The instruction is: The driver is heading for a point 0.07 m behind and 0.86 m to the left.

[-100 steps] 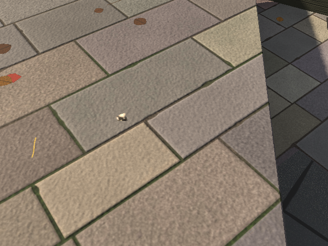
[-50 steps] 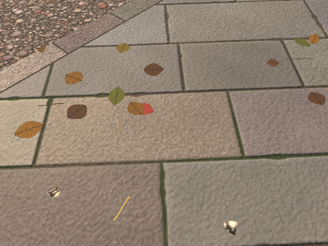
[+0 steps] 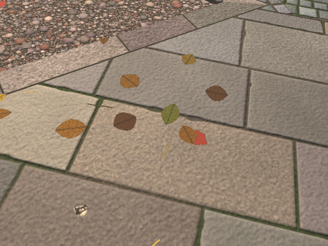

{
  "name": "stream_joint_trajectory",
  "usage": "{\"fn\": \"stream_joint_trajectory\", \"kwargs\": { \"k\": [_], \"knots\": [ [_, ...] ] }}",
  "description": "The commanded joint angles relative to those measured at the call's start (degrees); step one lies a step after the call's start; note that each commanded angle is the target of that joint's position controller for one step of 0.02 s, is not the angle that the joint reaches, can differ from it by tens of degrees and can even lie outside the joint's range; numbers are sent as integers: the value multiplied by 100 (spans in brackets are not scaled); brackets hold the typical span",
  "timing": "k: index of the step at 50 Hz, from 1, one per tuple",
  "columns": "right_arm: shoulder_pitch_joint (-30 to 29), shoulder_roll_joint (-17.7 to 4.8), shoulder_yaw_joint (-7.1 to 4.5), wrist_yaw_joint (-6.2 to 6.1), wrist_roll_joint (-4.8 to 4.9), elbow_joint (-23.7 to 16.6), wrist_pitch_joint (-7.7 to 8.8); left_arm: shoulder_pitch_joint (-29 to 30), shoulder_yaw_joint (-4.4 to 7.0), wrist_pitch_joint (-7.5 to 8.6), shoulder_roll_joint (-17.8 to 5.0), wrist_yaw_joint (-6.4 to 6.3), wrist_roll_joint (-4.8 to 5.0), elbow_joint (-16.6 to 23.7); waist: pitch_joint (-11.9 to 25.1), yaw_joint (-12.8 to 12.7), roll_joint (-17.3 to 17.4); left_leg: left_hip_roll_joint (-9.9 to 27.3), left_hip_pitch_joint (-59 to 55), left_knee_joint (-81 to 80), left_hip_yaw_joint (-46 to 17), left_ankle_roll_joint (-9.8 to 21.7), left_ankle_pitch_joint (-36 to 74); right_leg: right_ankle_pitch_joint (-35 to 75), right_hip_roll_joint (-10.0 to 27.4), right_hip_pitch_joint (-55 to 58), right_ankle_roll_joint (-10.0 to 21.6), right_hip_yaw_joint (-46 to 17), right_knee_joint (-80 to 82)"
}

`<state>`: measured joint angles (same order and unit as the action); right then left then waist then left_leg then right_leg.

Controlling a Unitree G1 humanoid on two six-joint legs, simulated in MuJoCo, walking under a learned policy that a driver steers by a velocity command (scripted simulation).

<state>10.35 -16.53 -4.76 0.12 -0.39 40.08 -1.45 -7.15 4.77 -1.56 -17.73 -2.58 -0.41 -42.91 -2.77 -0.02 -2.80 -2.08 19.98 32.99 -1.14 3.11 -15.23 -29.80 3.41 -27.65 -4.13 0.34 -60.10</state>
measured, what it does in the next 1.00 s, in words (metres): walks ahead, turning left: right foot, then left foot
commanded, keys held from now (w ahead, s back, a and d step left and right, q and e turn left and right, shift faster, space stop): w+q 1.00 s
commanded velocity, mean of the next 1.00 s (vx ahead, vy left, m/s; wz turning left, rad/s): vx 0.39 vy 0.00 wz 0.59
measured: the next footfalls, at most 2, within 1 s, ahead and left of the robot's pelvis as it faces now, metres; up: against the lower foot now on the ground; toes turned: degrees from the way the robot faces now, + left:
right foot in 0.34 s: +0.15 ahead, -0.11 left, +0.00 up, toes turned +15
left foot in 0.78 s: +0.34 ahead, +0.27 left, +0.00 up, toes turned +30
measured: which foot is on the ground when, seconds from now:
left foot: down 0.00-0.34, up 0.36-0.76, down 0.78-1.00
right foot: up 0.00-0.32, down 0.34-0.78, up 0.80-1.00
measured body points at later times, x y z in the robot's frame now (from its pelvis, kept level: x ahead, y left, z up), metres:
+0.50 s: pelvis +0.11 +0.00 +0.01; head +0.13 -0.01 +0.46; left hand +0.12 +0.30 -0.09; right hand +0.33 -0.22 -0.09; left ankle +0.09 +0.13 -0.65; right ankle +0.11 -0.12 -0.73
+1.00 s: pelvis +0.32 +0.18 +0.01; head +0.35 +0.22 +0.46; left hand +0.30 +0.50 -0.09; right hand +0.57 +0.01 -0.09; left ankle +0.30 +0.25 -0.73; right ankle +0.46 +0.05 -0.65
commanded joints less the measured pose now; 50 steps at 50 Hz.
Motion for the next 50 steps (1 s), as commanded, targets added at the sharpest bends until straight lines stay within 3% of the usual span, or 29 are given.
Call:
{"fn": "stream_joint_trajectory", "kwargs": {
  "k": [1,4,8,12,14,15,16,17,18,19,20,21,24,29,32,35,37,38,39,40,41,42,43,44,45,46,47,50],
  "knots": [
    [-168,-873,-203,-133,145,-424,136,195,189,129,-606,-75,-49,481,921,7,966,1382,-1312,-1323,-1905,1037,1676,540,3,-1036,38,-436,-500],
    [49,-794,-172,-193,127,-459,138,203,156,234,-429,60,35,541,832,88,1093,1151,-1234,-1823,-2158,1035,-896,1150,-156,-970,68,-331,335],
    [214,-935,-216,-216,117,-438,189,528,106,434,-298,170,46,690,536,218,1102,1119,-1056,-1912,-2378,1078,-1174,1167,-335,-567,103,-362,1713],
    [284,-1002,-231,-144,155,-456,201,534,115,619,-297,279,118,770,401,240,1063,1028,-665,-1787,-2692,1145,-1442,972,-497,81,226,-321,2505],
    [202,-950,-203,-117,171,-491,179,311,140,703,-303,301,165,754,388,80,1012,904,-358,-1644,-2825,1072,-1534,1237,-542,719,323,-287,3014],
    [88,-881,-183,-130,188,-523,166,53,159,757,-290,298,184,670,406,-116,968,765,-79,-1478,-2818,964,-1623,1643,-527,1296,391,-264,3422],
    [21,-722,-137,-133,173,-565,169,-278,205,786,-358,274,174,580,473,-297,840,546,355,-1115,-2660,777,-1687,1795,-379,2013,476,-297,3666],
    [-71,-376,-38,-130,150,-629,198,-907,277,801,-584,223,110,474,732,-554,433,212,1174,-62,-2208,461,-2002,1426,341,3061,705,-946,3772],
    [-92,-48,53,-123,203,-834,257,-1416,347,776,-1036,191,-58,391,842,-559,-786,-483,2332,1595,-1024,136,-1997,-294,1460,3685,1246,-2778,4498],
    [-155,-488,-37,-107,227,-971,337,-1406,385,793,-1082,229,-70,361,378,-431,-1067,-32,3132,2515,-925,41,-1872,-1348,2116,3315,1746,-3999,4840],
    [-112,-750,-109,-76,198,-881,355,-1138,290,788,-740,200,46,433,11,-340,-781,233,3363,2960,-891,-38,-1445,-1413,1958,3124,1729,-3624,4869],
    [0,-784,-142,-46,155,-746,350,-993,229,770,-536,169,89,478,-82,-282,-573,301,3363,3188,-805,-121,-1044,-934,1650,3058,1539,-3039,4869],
    [-159,-499,-94,41,150,-741,370,-832,151,746,-422,128,2,472,-129,-239,-344,537,3095,3305,-662,-263,-62,964,1259,2604,1277,-1632,5069],
    [-539,-237,14,113,152,-841,337,-968,167,731,-562,149,-10,262,-75,-342,-258,647,2628,2311,-258,-511,1011,2594,999,2409,1264,-171,5161],
    [-1003,-102,93,230,157,-950,371,-1119,209,685,-751,141,73,127,-206,-503,-254,632,2073,1205,82,-414,1400,2754,1017,2365,1171,337,5190],
    [-1182,-210,66,331,195,-1044,361,-1241,266,633,-947,167,192,-2,-306,-450,-263,542,1667,574,309,-138,1089,3269,1243,2703,1092,583,5077],
    [-884,-456,-62,343,158,-1031,332,-1227,312,569,-1125,159,240,-41,18,-147,-399,171,919,368,614,151,542,5554,1290,2991,986,860,4272],
    [-215,-678,-195,330,164,-874,308,-1195,318,518,-1179,144,262,-44,431,273,-392,-97,-5,153,771,342,515,6532,1209,2931,888,1055,3308],
    [813,-1018,-394,261,195,-590,262,-1247,259,508,-1066,117,256,-11,985,783,-242,-318,-1562,-55,735,569,776,6560,1019,2286,711,1220,1993],
    [1594,-1452,-519,138,256,-432,203,-1436,75,535,-574,120,14,141,1542,910,779,692,-3388,-23,-882,927,713,3132,715,591,459,1151,48],
    [1326,-1954,-500,155,262,-587,314,-1786,-155,703,-29,170,-64,536,2488,272,1949,2034,-4547,-1064,-4488,2073,-1177,-606,-407,-1295,215,140,-1687],
    [1470,-1363,-359,181,196,-622,393,-959,-22,869,-676,211,200,598,2409,780,1112,2017,-4396,-1664,-4584,1839,-1450,-187,-233,-1854,305,-638,-2079],
    [1244,-1121,-271,186,168,-504,468,-612,-4,947,-791,228,316,732,1541,703,1019,1865,-3721,-1701,-3749,1610,-904,390,-22,-2162,423,-527,-1872],
    [865,-992,-212,177,175,-549,505,-583,-34,988,-720,183,190,674,1100,433,482,1620,-2808,-1665,-3101,1442,-230,874,239,-1845,458,-529,-1420],
    [476,-865,-166,164,134,-608,506,-606,-4,983,-729,158,40,640,811,179,419,1389,-2031,-1708,-2602,1345,396,1150,383,-1436,417,-543,-962],
    [244,-763,-117,139,59,-687,508,-718,17,923,-744,178,11,611,703,-21,554,1227,-1551,-1855,-2328,1319,768,1346,477,-1094,397,-579,-798],
    [136,-741,-112,117,44,-690,521,-771,13,861,-702,194,-10,601,649,-111,630,1169,-1275,-1975,-2216,1368,1049,1439,479,-950,333,-540,-630],
    [278,-799,-116,22,98,-512,562,-526,-45,720,-510,202,-90,668,374,-125,511,978,-674,-2101,-1708,1397,1765,1893,365,-940,90,-357,68]
  ]
}}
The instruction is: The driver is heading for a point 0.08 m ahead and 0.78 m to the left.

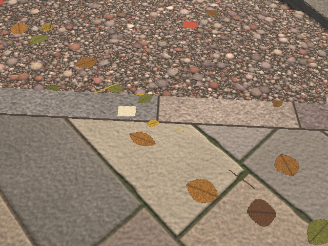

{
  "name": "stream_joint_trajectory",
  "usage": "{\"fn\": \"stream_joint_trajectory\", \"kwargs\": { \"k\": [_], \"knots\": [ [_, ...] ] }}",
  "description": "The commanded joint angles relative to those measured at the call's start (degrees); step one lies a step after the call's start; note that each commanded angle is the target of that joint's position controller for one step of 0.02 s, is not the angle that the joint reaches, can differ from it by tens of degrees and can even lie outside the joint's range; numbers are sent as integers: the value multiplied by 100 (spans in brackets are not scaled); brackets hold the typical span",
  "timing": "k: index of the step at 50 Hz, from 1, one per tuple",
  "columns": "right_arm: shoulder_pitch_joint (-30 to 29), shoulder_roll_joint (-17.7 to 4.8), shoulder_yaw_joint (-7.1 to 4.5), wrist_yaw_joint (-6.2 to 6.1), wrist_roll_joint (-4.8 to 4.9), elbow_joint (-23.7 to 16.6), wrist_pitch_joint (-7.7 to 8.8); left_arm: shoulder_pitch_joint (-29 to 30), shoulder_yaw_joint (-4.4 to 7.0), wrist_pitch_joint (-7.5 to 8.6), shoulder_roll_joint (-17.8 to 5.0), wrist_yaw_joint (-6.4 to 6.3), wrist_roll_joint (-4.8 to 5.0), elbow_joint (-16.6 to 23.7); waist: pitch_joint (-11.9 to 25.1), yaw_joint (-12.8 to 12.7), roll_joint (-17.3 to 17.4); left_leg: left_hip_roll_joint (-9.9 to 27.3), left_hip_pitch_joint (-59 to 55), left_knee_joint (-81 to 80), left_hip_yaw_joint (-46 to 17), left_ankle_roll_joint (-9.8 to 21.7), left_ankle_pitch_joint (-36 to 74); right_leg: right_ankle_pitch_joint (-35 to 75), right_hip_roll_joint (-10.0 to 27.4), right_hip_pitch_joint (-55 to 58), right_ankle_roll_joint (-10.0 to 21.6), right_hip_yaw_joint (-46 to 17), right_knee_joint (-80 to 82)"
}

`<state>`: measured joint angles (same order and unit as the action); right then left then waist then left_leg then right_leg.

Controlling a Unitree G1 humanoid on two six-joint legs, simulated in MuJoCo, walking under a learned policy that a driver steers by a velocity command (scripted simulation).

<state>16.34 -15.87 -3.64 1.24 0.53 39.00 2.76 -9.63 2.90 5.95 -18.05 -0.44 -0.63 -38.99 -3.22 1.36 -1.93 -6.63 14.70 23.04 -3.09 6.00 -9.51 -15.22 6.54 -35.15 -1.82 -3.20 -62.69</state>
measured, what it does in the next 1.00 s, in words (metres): walks ahead, turning left: right foot, then left foot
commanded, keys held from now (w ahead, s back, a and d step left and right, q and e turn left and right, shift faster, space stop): w+q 1.00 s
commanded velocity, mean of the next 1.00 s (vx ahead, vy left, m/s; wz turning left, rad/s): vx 0.50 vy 0.00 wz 0.60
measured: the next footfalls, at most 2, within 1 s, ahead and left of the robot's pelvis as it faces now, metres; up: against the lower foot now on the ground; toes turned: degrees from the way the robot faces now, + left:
right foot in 0.28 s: +0.37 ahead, -0.12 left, +0.00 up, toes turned +13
left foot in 0.80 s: +0.55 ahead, +0.22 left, +0.00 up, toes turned +31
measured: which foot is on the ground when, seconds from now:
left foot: down 0.00-0.30, up 0.32-0.78, down 0.80-1.00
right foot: up 0.00-0.26, down 0.28-0.82, up 0.84-1.00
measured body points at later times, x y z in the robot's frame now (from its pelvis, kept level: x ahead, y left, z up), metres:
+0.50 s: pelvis +0.30 -0.03 +0.00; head +0.32 -0.03 +0.45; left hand +0.31 +0.26 -0.10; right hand +0.50 -0.27 -0.10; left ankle +0.27 +0.11 -0.66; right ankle +0.34 -0.13 -0.74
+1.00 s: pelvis +0.53 +0.13 +0.00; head +0.56 +0.16 +0.45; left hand +0.51 +0.45 -0.10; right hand +0.78 -0.04 -0.10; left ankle +0.51 +0.20 -0.74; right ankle +0.65 -0.01 -0.66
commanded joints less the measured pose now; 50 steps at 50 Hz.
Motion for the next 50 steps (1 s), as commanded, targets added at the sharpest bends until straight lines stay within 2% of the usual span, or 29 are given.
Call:
{"fn": "stream_joint_trajectory", "kwargs": {
  "k": [1,5,8,11,12,13,14,15,16,17,18,19,20,21,24,28,31,35,38,39,40,41,42,43,44,45,46,47,50],
  "knots": [
    [-237,-905,-235,-127,10,-339,138,-12,116,-39,-422,-12,-78,363,310,-190,414,1349,-70,-1114,-1405,1057,1266,791,-6,-268,-201,27,743],
    [149,-981,-255,-199,77,-113,85,974,11,27,-195,67,-21,594,173,191,531,1026,127,-970,-1178,700,802,2149,-437,274,-214,120,2577],
    [473,-1004,-266,-223,123,66,50,1391,42,90,-317,158,72,733,124,328,593,1198,-204,-706,-1580,646,509,2251,-593,476,-119,-17,3175],
    [532,-974,-274,-266,119,129,-30,1266,126,135,-496,211,85,725,201,196,769,1423,-869,-143,-2068,532,736,1585,-624,616,90,-170,3446],
    [500,-978,-286,-268,107,127,-62,1058,163,151,-547,202,87,684,258,88,866,1438,-951,58,-2161,478,1037,1259,-650,887,192,-119,3480],
    [405,-899,-260,-254,96,90,-79,563,235,174,-638,166,70,570,494,-184,876,1256,-897,481,-2100,362,1555,1252,-710,1625,347,30,3707],
    [322,-664,-168,-215,47,-2,-72,-171,319,201,-834,128,-6,483,1163,-558,708,955,-501,1556,-1851,176,1556,1326,-267,2985,648,-265,3579],
    [813,-320,-59,-213,64,-116,-49,-980,427,178,-1271,77,-124,401,2176,-613,-353,266,1117,3516,-1166,-246,57,802,1015,5222,1338,-1983,3543],
    [1206,-412,-4,-215,156,-153,-8,-1256,424,110,-1140,136,1,232,2639,-490,-1763,67,2453,4873,-879,-458,-2438,-613,1842,5994,1850,-4150,4204],
    [895,-947,-137,-215,214,-81,-20,-972,302,61,-661,115,80,349,1833,-577,-935,484,2946,5394,-951,-529,-2069,-1508,1728,5357,1630,-3856,4458],
    [322,-1087,-178,-214,172,-181,-50,-700,243,-5,-475,71,64,382,1129,-621,-401,693,2970,5446,-668,-575,-1580,-1252,1488,4560,1392,-2957,4552],
    [5,-1007,-180,-208,99,-292,-60,-449,205,-37,-407,59,19,334,588,-498,-118,863,2844,5196,-538,-592,-1251,-557,1236,3748,1303,-2279,4718],
    [-99,-907,-201,-194,62,-327,-77,-318,166,-26,-299,49,-18,285,346,-364,-166,1048,2662,4908,-535,-578,-1028,-53,1016,3270,1231,-1764,4871],
    [2,-763,-186,-169,98,-317,-113,-256,159,-5,-280,49,-37,247,253,-252,-334,1153,2401,4740,-471,-570,-909,215,865,2941,1178,-1364,5035],
    [-91,-459,-122,-153,94,-380,-207,-272,212,80,-356,71,42,59,133,-191,-336,1275,2430,4268,-330,-616,-683,909,831,2706,1294,-630,5362],
    [-501,-380,-74,-71,70,-473,-162,-326,293,56,-597,59,34,-140,119,-269,-159,1326,2582,3134,-230,-665,389,1701,773,3014,1268,201,5452],
    [-1099,-285,-15,50,72,-594,-86,-469,317,-13,-732,26,72,-270,-22,-501,-98,1233,2307,2137,111,-597,1104,1896,680,3114,1116,771,5452],
    [-1655,-320,-12,180,101,-850,-83,-780,378,-142,-947,22,186,-468,-199,-617,-101,1114,2256,1427,390,-389,824,2316,901,3733,1001,1076,5275],
    [-1294,-619,-168,210,54,-888,-133,-751,447,-265,-1200,-23,273,-489,204,-224,-343,622,1389,1251,823,-42,-86,4901,941,4098,837,1385,4172],
    [-621,-836,-299,191,62,-735,-155,-689,449,-315,-1231,-45,298,-471,577,190,-327,378,482,1039,939,141,-92,5460,843,3926,735,1535,3219],
    [417,-1171,-498,111,89,-448,-194,-685,383,-324,-1091,-76,277,-431,1085,711,-155,246,-1111,732,783,382,202,4989,635,3099,528,1658,1866],
    [927,-1727,-630,-15,139,-317,-240,-949,180,-276,-478,-61,11,-236,1547,584,1042,1518,-3025,714,-1332,941,66,1054,115,990,229,1637,-121],
    [725,-1953,-594,21,141,-563,-124,-997,20,-78,-224,-6,21,79,2474,252,1655,2594,-3979,-266,-4505,1971,-1214,-2034,-902,-603,54,422,-1605],
    [709,-1379,-435,61,94,-540,-32,-300,155,77,-790,64,238,181,2097,610,854,2459,-3770,-613,-4029,1616,-1279,-1592,-553,-1231,136,-218,-1733],
    [512,-1176,-365,62,77,-481,32,-62,136,169,-793,92,319,285,1371,480,738,2259,-3017,-650,-3209,1402,-888,-1072,-338,-1301,239,-138,-1353],
    [123,-1044,-316,55,85,-503,57,-79,127,202,-721,50,192,202,967,184,258,1995,-2164,-659,-2624,1194,-311,-674,-103,-954,219,-141,-837],
    [-185,-881,-259,34,57,-561,67,-132,168,178,-774,28,58,161,744,-18,323,1802,-1541,-741,-2221,1114,290,-426,25,-584,153,-158,-409],
    [-360,-828,-223,6,-7,-625,66,-231,182,115,-777,47,26,135,655,-179,464,1684,-1110,-872,-2044,1104,627,-253,81,-270,94,-169,-272],
    [-332,-918,-246,-94,3,-510,98,-195,128,-29,-557,55,-37,147,507,-260,420,1508,-376,-1018,-1577,1163,1406,98,1,-16,-173,12,381]
  ]
}}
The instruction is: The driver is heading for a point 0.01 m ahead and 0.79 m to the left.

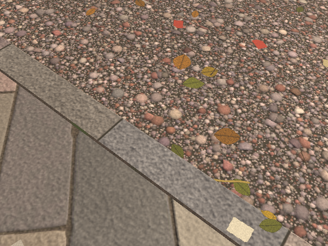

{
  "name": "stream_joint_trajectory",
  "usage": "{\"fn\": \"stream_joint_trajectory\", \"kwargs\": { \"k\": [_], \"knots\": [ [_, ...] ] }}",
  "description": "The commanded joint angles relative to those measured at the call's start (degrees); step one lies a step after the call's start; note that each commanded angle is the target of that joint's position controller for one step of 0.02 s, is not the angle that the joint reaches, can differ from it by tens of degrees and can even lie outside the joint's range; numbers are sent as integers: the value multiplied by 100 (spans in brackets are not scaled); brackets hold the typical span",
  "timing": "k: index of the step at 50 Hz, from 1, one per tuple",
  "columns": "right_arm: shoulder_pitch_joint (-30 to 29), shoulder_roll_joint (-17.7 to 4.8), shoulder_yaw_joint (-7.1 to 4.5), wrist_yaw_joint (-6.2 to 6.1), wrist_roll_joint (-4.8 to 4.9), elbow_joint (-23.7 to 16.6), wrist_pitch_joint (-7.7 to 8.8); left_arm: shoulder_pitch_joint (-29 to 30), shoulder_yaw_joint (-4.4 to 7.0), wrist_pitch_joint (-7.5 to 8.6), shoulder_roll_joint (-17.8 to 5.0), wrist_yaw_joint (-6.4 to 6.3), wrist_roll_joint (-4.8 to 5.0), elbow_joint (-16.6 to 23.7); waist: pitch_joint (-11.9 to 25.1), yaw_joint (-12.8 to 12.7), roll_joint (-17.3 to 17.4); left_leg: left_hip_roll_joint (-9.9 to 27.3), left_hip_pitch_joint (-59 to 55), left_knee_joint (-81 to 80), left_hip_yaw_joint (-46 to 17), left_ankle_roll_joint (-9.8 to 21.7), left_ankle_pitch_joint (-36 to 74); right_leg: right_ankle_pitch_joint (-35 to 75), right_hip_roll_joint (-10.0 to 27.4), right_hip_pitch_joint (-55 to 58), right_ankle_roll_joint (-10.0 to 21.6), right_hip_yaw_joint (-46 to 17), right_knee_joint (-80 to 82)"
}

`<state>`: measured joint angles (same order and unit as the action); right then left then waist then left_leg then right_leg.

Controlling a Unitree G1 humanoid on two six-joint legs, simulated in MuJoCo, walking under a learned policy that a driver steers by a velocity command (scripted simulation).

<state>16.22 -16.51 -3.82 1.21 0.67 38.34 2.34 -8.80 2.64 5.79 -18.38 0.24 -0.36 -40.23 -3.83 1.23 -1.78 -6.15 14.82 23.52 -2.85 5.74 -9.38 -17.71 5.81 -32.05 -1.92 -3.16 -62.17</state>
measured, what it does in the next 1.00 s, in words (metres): walks ahead, turning left: right foot, then left foot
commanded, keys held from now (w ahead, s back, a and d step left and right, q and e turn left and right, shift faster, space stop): w+q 0.44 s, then w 0.44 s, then no key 0.06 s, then q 0.06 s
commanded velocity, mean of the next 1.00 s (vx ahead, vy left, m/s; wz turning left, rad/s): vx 0.49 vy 0.00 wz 0.40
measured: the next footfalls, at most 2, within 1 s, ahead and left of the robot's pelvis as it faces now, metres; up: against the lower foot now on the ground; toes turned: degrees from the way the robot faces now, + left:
right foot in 0.28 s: +0.35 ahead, -0.14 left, +0.00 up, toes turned +13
left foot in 0.78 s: +0.53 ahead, +0.20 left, +0.00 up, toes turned +23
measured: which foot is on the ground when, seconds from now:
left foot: down 0.00-0.28, up 0.30-0.76, down 0.78-1.00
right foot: up 0.00-0.26, down 0.28-0.78, up 0.80-1.00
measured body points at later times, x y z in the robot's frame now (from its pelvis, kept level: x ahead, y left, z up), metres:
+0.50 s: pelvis +0.28 -0.05 +0.00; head +0.31 -0.05 +0.45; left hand +0.29 +0.24 -0.11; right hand +0.49 -0.28 -0.10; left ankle +0.26 +0.10 -0.66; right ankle +0.32 -0.15 -0.74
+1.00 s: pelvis +0.51 +0.10 +0.00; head +0.54 +0.12 +0.45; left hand +0.53 +0.41 -0.11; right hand +0.70 -0.12 -0.10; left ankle +0.50 +0.18 -0.74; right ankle +0.60 -0.04 -0.67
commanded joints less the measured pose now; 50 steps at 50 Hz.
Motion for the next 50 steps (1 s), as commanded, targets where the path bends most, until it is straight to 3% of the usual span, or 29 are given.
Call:
{"fn": "stream_joint_trajectory", "kwargs": {
  "k": [1,5,8,11,13,14,15,16,17,18,19,20,22,25,28,31,35,37,38,39,40,41,42,43,44,45,46,48,50],
  "knots": [
    [-248,-917,-244,-133,-11,-390,135,-66,122,-33,-443,-17,-71,343,470,-197,394,1371,-229,-1080,-1455,1144,1421,645,22,-352,-235,47,701],
    [82,-1008,-269,-218,44,-194,76,862,6,-1,-199,41,-23,560,284,181,549,1009,158,-964,-1163,774,665,2109,-361,197,-287,110,2491],
    [381,-1017,-277,-230,91,-34,50,1161,57,56,-359,107,72,674,269,286,628,1184,-67,-693,-1570,677,211,2275,-497,467,-195,-60,3044],
    [393,-958,-276,-252,93,14,4,930,164,100,-563,140,86,654,318,106,830,1390,-545,-138,-2081,535,198,1595,-496,703,42,-189,3261],
    [327,-741,-211,-236,61,-18,-28,117,287,138,-705,94,47,465,648,-323,844,1087,-427,653,-1998,294,568,1389,-488,1877,316,-31,3545],
    [389,-381,-77,-209,-11,-100,-20,-660,367,163,-969,50,-47,409,1411,-640,320,728,129,2149,-1597,77,7,1146,330,3270,650,-787,3457],
    [1255,-22,35,-207,145,-194,28,-1219,484,88,-1448,53,-112,242,2266,-353,-1508,-117,2085,4165,-786,-387,-2361,-62,1711,5240,1626,-3394,3967],
    [1205,-579,-43,-228,214,-129,44,-1244,416,54,-1034,98,40,240,2063,-449,-1355,320,2968,5062,-857,-471,-2373,-1802,1928,5158,1655,-4504,4493],
    [526,-965,-158,-236,190,-172,15,-972,317,30,-663,66,54,308,1271,-616,-708,549,3161,5304,-792,-508,-1819,-1901,1663,4466,1391,-3663,4648],
    [122,-990,-176,-252,114,-258,-21,-646,261,-11,-543,47,-3,327,795,-546,-300,746,2989,5205,-565,-531,-1397,-1104,1415,3728,1212,-2797,4678],
    [-79,-906,-185,-239,42,-320,-25,-470,217,-28,-418,39,-38,281,458,-447,-235,903,2838,4945,-563,-537,-1121,-344,1177,3151,1182,-2166,4771],
    [-38,-780,-190,-204,65,-328,-43,-386,184,-13,-326,17,-73,240,356,-306,-420,1059,2554,4732,-556,-524,-929,145,983,2801,1110,-1658,4891],
    [45,-541,-159,-171,115,-301,-107,-377,185,38,-248,7,-22,144,318,-237,-558,1139,2336,4442,-391,-531,-811,692,813,2574,1124,-990,5114],
    [-263,-278,-65,-162,40,-416,-122,-624,253,92,-450,37,11,-90,218,-265,-285,1147,2538,3698,-415,-574,-523,1381,919,2596,1360,-608,5330],
    [-606,-203,4,-80,18,-443,-47,-634,276,56,-582,55,49,-222,188,-312,-192,1137,2464,2625,-286,-571,272,1837,829,2739,1358,-96,5420],
    [-1236,-123,84,39,16,-554,60,-840,292,-18,-728,36,136,-386,40,-517,-157,1076,2083,1648,117,-543,860,1948,730,2713,1261,308,5449],
    [-1760,-247,74,124,55,-750,102,-1236,322,-149,-908,35,224,-670,-82,-574,-244,941,1916,980,283,-360,496,2380,1020,3296,1183,303,5260],
    [-1505,-442,-13,137,18,-713,112,-1198,336,-222,-1017,10,265,-742,151,-287,-371,717,1264,686,465,-159,165,3703,1043,3512,1056,437,4713],
    [-862,-612,-120,119,-8,-519,111,-1116,317,-256,-1016,-11,284,-766,554,124,-345,541,258,408,622,-3,372,4525,879,3367,914,685,3936],
    [34,-911,-279,63,-14,-219,88,-1158,245,-257,-869,-42,234,-760,1114,523,-270,537,-1160,445,551,153,493,4440,610,2757,717,912,2833],
    [981,-1416,-410,-45,-81,-50,36,-1209,80,-209,-444,-44,53,-538,1945,779,610,1857,-3102,563,-1239,662,333,2384,175,1058,416,1077,811],
    [951,-1625,-388,-37,-40,-45,47,-1631,-71,-87,-20,-3,50,-466,2566,373,1643,2865,-3864,-244,-3718,1395,-562,-1598,-685,-433,232,373,-665],
    [763,-1088,-246,-17,4,-57,89,-1130,90,-9,-620,35,214,-449,2039,556,1064,2694,-3472,-496,-3445,1203,-927,-1514,-377,-1063,275,-147,-1139],
    [429,-917,-176,-8,10,-47,124,-728,124,47,-720,57,304,-295,1275,444,987,2468,-2741,-599,-2563,1009,-514,-981,-133,-1285,345,-20,-1033],
    [91,-760,-131,7,-4,-48,148,-575,117,64,-637,26,232,-307,938,261,629,2201,-2054,-724,-2008,884,-45,-483,75,-1101,332,51,-743],
    [-215,-603,-81,28,-57,-82,171,-575,140,31,-606,14,137,-330,639,58,636,2022,-1449,-872,-1574,827,900,-169,181,-812,256,55,-461],
    [-391,-512,-55,30,-114,-92,198,-749,139,-38,-537,26,111,-392,617,-145,716,1923,-1039,-972,-1259,816,1734,-17,244,-397,179,19,-360],
    [-477,-544,-69,16,-101,13,267,-916,110,-157,-341,10,58,-453,616,-340,582,1831,-549,-1049,-797,900,3075,50,170,34,-5,119,-40],
    [-489,-691,-104,-44,-89,140,269,-612,73,-209,-223,-36,-30,-313,482,-373,536,1689,-270,-1061,-455,903,3717,414,49,83,-146,197,658]
  ]
}}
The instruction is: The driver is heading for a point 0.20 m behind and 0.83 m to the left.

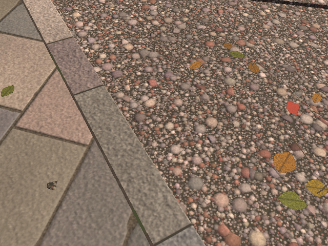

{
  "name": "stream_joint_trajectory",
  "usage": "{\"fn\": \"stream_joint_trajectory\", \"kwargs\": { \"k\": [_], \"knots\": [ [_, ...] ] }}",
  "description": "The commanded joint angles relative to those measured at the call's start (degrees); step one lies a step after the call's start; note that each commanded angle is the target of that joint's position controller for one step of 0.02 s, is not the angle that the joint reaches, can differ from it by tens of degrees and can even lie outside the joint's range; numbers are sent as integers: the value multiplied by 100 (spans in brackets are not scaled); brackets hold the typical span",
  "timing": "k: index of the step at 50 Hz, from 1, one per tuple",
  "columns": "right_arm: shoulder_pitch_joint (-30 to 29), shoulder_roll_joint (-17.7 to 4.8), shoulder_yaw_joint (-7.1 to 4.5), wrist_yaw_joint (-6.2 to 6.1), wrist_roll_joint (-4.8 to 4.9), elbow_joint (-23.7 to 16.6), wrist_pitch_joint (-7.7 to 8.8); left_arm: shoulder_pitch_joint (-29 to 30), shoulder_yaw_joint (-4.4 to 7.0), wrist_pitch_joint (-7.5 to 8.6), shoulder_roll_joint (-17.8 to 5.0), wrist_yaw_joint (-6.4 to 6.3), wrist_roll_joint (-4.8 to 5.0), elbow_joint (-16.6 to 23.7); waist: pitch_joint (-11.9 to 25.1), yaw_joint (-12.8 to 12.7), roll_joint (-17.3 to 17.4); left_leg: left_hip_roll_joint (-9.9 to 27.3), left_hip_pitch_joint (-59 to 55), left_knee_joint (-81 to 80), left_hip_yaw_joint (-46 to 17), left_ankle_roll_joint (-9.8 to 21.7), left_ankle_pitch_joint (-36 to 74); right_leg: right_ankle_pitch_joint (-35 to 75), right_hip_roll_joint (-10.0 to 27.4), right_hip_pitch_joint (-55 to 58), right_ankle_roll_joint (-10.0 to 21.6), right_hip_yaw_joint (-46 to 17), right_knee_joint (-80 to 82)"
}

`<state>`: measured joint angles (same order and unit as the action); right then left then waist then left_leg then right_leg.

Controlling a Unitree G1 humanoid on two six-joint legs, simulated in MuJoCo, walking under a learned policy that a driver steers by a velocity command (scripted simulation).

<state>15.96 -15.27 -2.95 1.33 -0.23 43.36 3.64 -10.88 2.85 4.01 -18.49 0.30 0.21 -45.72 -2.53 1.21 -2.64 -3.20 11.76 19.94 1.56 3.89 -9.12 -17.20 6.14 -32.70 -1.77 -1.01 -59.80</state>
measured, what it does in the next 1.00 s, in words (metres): walks ahead, turning left: right foot, then left foot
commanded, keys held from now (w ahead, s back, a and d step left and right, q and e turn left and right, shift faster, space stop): q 0.38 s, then w+q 0.62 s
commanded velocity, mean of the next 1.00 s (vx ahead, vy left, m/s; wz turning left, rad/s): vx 0.27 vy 0.00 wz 0.50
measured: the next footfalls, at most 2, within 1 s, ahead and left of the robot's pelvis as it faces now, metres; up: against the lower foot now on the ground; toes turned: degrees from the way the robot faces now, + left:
right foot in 0.22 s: +0.27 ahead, -0.12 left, +0.00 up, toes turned +7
left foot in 0.66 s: +0.14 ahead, +0.11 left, +0.00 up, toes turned +23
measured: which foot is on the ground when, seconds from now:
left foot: down 0.00-0.24, up 0.26-0.64, down 0.66-1.00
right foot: up 0.00-0.20, down 0.22-0.66, up 0.68-1.00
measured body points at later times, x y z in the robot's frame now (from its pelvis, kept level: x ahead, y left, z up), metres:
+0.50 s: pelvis +0.13 -0.03 -0.01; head +0.17 -0.02 +0.44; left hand +0.22 +0.27 -0.11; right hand +0.31 -0.29 -0.12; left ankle +0.10 +0.10 -0.69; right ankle +0.23 -0.12 -0.75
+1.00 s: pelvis +0.27 +0.07 +0.00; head +0.27 +0.12 +0.45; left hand +0.36 +0.40 -0.09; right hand +0.37 -0.19 -0.10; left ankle +0.11 +0.10 -0.75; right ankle +0.51 +0.01 -0.70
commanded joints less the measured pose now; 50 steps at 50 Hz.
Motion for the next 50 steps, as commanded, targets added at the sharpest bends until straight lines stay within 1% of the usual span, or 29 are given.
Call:
{"fn": "stream_joint_trajectory", "kwargs": {
  "k": [1,3,6,9,11,12,13,14,15,16,17,19,21,24,28,30,31,32,33,34,35,36,37,38,39,40,44,48,50],
  "knots": [
    [-453,-885,-213,-97,9,-315,109,-196,18,-35,-141,-50,-114,310,333,-330,637,1277,101,-654,-740,1025,3764,676,-49,229,-182,7,877],
    [-293,-1061,-274,-162,37,-223,27,264,-18,-33,-101,-35,-107,436,371,-154,670,1108,96,-524,-625,874,3599,1358,-267,447,-163,46,1756],
    [-16,-1166,-310,-229,108,-67,-102,688,11,-50,-238,2,-60,579,476,-8,723,1194,-176,-248,-936,768,3099,1778,-493,623,-121,-107,2467],
    [-89,-1125,-319,-297,159,-50,-196,614,99,-35,-484,29,-100,595,567,-131,793,1294,-396,315,-1460,585,2403,1569,-517,870,47,-314,2933],
    [-200,-922,-267,-323,149,-109,-245,203,174,24,-620,1,-162,455,735,-351,633,870,-183,1089,-1476,302,1740,2449,-440,1773,274,-184,3599],
    [-91,-615,-167,-321,32,-246,-236,-76,234,35,-958,-65,-261,497,1286,-351,-48,363,405,2190,-1214,26,434,4400,471,2905,616,-908,3434],
    [957,-276,-80,-308,22,-106,-227,-95,242,-68,-1057,-101,-292,585,1942,-18,-1335,-344,1736,3754,-823,-345,-3256,5856,1872,4352,1618,-2228,3232],
    [1113,-856,-199,-306,129,1,-281,-121,209,-165,-776,-76,-168,623,2215,-131,-1129,-106,2039,4539,-973,-486,-3256,4274,2032,4134,1867,-2869,3652],
    [626,-1184,-324,-348,201,-36,-397,124,130,-206,-504,-84,-125,695,1639,-195,-605,126,2302,4932,-906,-590,-2817,3024,1689,3692,1671,-2372,3830],
    [340,-1158,-352,-406,202,-85,-527,407,96,-247,-400,-101,-132,692,1232,-144,-377,291,2421,4998,-785,-679,-2418,2139,1396,3176,1483,-1922,4006],
    [250,-1135,-377,-448,167,-110,-654,645,72,-279,-340,-116,-128,714,925,-92,-423,419,2324,5027,-762,-764,-2139,1525,1245,2640,1435,-1576,4206],
    [286,-909,-357,-462,155,-176,-772,917,94,-311,-403,-158,-206,681,621,42,-685,457,1805,4823,-491,-847,-1707,1130,924,1792,1387,-881,4558],
    [274,-728,-320,-429,135,-241,-746,818,140,-292,-451,-196,-142,595,733,1,-740,550,1728,4311,-268,-803,-1473,363,922,1846,1390,-612,4810],
    [-63,-636,-265,-295,89,-395,-637,717,248,-237,-686,-225,-16,493,824,-115,-617,729,1475,3385,-142,-595,-1313,-451,1115,1977,1394,-535,5059],
    [-12,-705,-290,-138,97,-296,-558,758,365,-215,-918,-130,108,430,712,-5,-574,646,667,2271,209,-250,-1198,-985,1222,1763,1245,-218,5210],
    [269,-689,-317,-87,129,-128,-556,845,380,-264,-925,-94,190,405,623,202,-479,575,140,1533,433,-51,-930,-1403,1205,1589,1076,-19,5038],
    [563,-653,-329,-80,137,54,-551,905,364,-299,-838,-93,202,395,566,342,-361,447,-281,1120,582,70,-824,-1640,1074,1359,926,182,4765],
    [1041,-702,-375,-100,148,319,-537,961,312,-328,-605,-90,166,395,462,495,-20,305,-765,743,507,239,-1053,-1825,771,996,712,486,4054],
    [1586,-952,-463,-170,180,492,-505,1068,196,-338,-171,-20,93,450,324,636,1071,1084,-1347,-92,-898,654,-2083,-1731,239,52,331,1085,2144],
    [1486,-1607,-533,-191,128,244,-402,1253,122,-262,77,30,47,732,-78,469,1847,2277,-1485,-906,-3725,1479,-3645,-1772,-536,-1753,50,785,566],
    [1027,-1481,-488,-159,-30,16,-206,1616,196,-88,-309,56,182,873,-314,464,1293,2465,-1146,-1495,-4260,1675,-3975,-1234,-437,-2174,205,-114,139],
    [622,-1273,-404,-184,-16,-72,-63,1471,268,33,-561,85,232,820,-456,204,1218,2333,-1178,-1475,-3808,1458,-3347,-507,-280,-2264,276,-229,202],
    [490,-1076,-345,-199,61,-82,-1,1292,304,106,-632,81,123,661,-367,90,1096,2109,-1231,-1295,-3223,1202,-2476,13,-166,-2065,250,-220,381],
    [477,-962,-303,-221,107,-61,-7,1286,316,156,-613,63,-12,579,-242,82,1005,1896,-1256,-1236,-2781,1010,-1840,384,-144,-1823,180,-204,668],
    [564,-850,-258,-255,97,-46,-10,1325,317,175,-550,75,-55,543,-156,81,968,1713,-1233,-1221,-2452,898,-1342,741,-192,-1568,110,-176,877],
    [691,-786,-233,-280,75,-24,-4,1373,299,180,-450,100,-36,535,-77,95,927,1601,-1252,-1196,-2236,843,-895,1076,-290,-1410,50,-121,1054],
    [1009,-871,-262,-359,76,35,-9,1760,221,171,-175,158,43,640,-78,225,953,1321,-1001,-1064,-1714,707,-42,1914,-558,-818,-87,-66,2138],
    [1362,-886,-291,-382,139,171,-62,2380,141,209,-66,253,89,917,-317,477,1017,1343,-920,-858,-1801,704,212,1987,-662,-565,-98,-60,2840],
    [1376,-902,-307,-396,176,203,-99,2441,138,254,-120,294,97,1000,-352,462,1027,1431,-1016,-661,-1978,673,369,1899,-667,-399,-36,-111,3094]
  ]
}}
Velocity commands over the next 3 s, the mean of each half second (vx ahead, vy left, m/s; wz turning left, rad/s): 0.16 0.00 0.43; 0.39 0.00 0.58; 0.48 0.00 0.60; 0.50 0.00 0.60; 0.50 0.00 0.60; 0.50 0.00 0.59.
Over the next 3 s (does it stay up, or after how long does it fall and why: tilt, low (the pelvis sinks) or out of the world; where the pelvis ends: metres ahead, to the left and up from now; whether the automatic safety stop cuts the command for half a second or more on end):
stays up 0.77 1.01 -0.01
